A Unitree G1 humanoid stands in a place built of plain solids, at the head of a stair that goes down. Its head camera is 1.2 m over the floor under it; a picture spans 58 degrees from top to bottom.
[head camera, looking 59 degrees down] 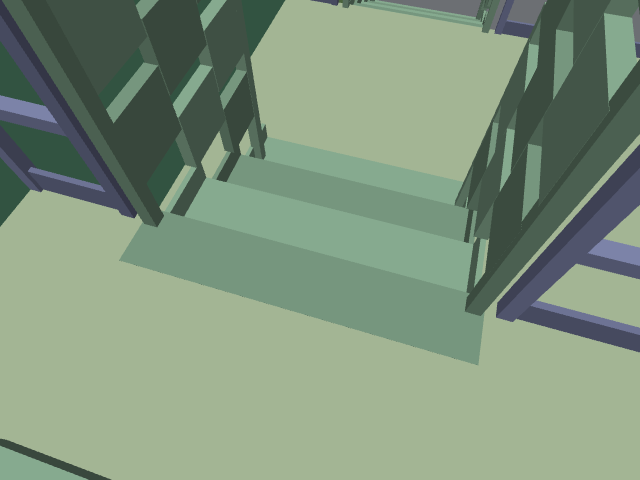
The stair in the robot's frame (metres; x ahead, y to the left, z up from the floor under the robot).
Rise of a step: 0.18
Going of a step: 0.30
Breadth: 1.12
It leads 17 degrees to the right of straight ahead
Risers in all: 4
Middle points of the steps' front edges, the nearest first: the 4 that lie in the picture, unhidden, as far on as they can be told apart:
0.68 0.04 0.00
0.97 -0.05 -0.18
1.26 -0.14 -0.36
1.55 -0.23 -0.54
